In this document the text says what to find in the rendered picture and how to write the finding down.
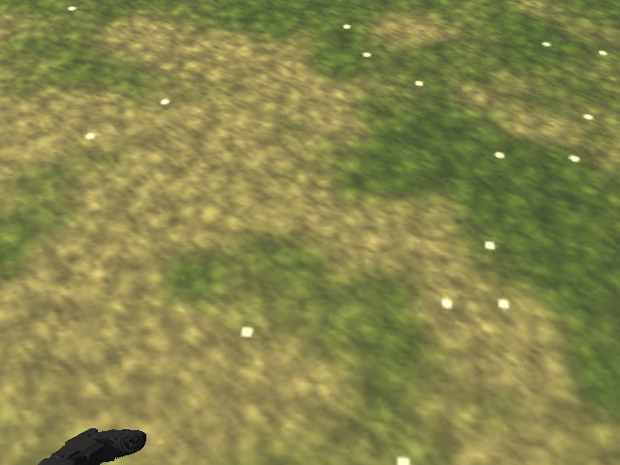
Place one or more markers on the left robot hand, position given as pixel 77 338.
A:
pixel 93 448

